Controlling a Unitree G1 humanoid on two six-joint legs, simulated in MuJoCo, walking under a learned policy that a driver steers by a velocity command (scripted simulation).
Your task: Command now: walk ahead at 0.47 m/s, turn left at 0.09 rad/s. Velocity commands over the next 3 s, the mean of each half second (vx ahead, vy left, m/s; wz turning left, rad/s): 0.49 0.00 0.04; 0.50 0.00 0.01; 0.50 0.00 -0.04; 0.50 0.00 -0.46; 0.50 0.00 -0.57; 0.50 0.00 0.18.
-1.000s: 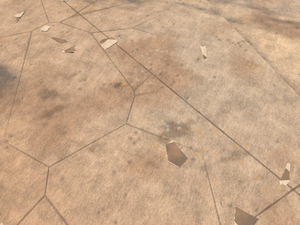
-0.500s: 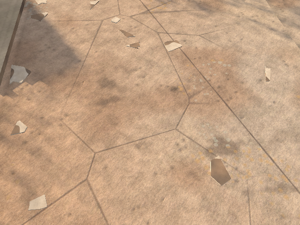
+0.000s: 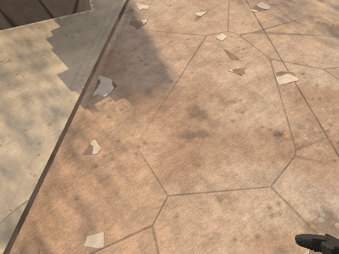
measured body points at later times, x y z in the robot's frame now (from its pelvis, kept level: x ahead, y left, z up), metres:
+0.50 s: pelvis +0.26 +0.03 +0.00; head +0.29 +0.02 +0.45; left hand +0.50 +0.25 -0.08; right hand +0.26 -0.26 -0.12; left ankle +0.14 +0.13 -0.74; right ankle +0.45 -0.11 -0.71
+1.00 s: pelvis +0.54 +0.00 +0.01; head +0.56 +0.00 +0.46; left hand +0.55 +0.29 -0.12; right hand +0.74 -0.23 -0.08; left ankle +0.72 +0.16 -0.70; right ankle +0.45 -0.10 -0.74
